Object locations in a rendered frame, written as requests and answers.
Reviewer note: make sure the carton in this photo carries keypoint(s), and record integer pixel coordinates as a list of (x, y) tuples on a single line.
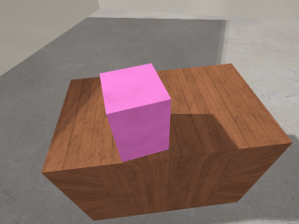
[(138, 109)]

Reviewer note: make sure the pedestal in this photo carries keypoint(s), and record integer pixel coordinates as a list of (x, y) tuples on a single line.
[(222, 139)]

